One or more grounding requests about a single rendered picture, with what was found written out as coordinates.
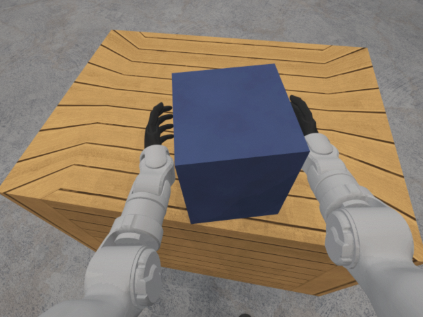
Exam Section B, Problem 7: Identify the robot left upper arm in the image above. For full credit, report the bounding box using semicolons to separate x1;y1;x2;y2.
38;246;162;317

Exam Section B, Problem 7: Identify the left robot hand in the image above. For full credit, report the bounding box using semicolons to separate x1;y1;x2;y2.
144;102;174;149

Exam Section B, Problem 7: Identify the carton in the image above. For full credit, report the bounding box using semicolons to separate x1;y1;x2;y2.
172;63;310;224

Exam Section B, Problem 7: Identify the right robot forearm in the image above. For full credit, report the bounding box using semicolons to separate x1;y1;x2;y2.
301;133;414;257

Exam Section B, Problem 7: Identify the robot right upper arm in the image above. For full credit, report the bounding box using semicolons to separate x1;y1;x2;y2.
325;207;423;317

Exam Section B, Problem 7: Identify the pedestal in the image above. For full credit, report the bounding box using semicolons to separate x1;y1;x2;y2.
0;30;423;297

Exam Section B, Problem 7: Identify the left robot forearm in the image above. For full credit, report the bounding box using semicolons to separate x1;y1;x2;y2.
84;145;175;292

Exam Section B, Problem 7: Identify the right robot hand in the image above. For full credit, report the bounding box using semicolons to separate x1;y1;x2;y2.
289;95;318;136

